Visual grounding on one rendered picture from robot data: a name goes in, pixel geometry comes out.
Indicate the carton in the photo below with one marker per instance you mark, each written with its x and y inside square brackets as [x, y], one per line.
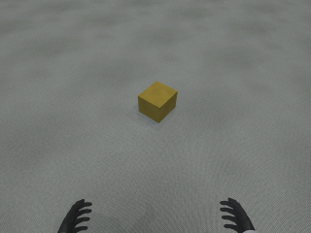
[157, 101]

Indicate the robot left hand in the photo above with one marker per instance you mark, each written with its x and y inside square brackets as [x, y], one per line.
[71, 220]

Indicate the robot right hand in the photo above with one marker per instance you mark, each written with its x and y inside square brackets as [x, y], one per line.
[240, 216]

